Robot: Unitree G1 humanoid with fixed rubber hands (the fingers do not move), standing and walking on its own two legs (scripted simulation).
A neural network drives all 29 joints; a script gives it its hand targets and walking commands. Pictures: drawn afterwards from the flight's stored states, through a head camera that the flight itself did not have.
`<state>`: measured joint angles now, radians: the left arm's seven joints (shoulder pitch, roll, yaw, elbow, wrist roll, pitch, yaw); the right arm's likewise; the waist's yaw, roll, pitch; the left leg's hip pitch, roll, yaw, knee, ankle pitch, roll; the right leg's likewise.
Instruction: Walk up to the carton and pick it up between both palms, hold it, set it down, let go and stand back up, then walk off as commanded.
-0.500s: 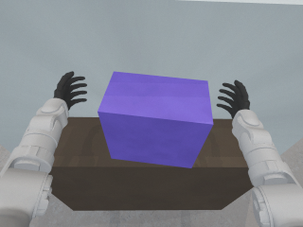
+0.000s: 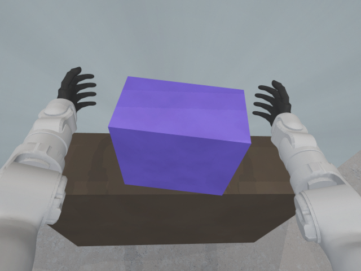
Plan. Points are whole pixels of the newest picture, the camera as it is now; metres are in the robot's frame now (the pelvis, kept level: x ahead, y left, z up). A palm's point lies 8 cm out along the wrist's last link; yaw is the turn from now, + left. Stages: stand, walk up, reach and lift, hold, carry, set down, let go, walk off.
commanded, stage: reach and lift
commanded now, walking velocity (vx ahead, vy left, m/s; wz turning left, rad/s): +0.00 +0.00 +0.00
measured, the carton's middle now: (179, 141) +0.45 -0.02 +0.00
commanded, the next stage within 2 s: none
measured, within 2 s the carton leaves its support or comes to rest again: neither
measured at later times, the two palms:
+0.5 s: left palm (85, 136) +0.46 +0.22 +0.02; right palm (260, 146) +0.43 -0.24 +0.01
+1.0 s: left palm (97, 136) +0.46 +0.19 +0.02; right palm (252, 143) +0.43 -0.21 +0.02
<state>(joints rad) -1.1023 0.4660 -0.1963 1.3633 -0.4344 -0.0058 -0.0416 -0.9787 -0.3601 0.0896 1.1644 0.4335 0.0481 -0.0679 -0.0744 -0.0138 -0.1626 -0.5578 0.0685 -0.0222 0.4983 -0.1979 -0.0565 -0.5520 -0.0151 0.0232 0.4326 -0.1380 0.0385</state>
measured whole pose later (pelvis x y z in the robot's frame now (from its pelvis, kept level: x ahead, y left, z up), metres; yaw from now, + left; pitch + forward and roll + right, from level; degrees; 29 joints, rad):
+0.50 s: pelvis +0.00 +0.00 -0.03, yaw +0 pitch +26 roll -1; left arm -1.03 0.38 -0.22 1.49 -0.46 -0.33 -0.05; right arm -0.89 -0.33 0.11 1.24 0.45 -0.27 -0.07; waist -0.05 0.04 -0.23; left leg -0.91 0.06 -0.04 0.73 -0.28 -0.05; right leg -0.90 -0.02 0.02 0.67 -0.23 0.05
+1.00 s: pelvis -0.01 +0.01 -0.04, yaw -1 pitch +26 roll -1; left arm -1.08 0.31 -0.20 1.54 -0.42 -0.35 0.00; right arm -0.96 -0.27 0.10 1.29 0.41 -0.26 -0.08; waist -0.05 0.02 -0.26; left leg -0.95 0.06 -0.02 0.79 -0.30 -0.05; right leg -0.95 -0.02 0.04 0.74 -0.25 0.05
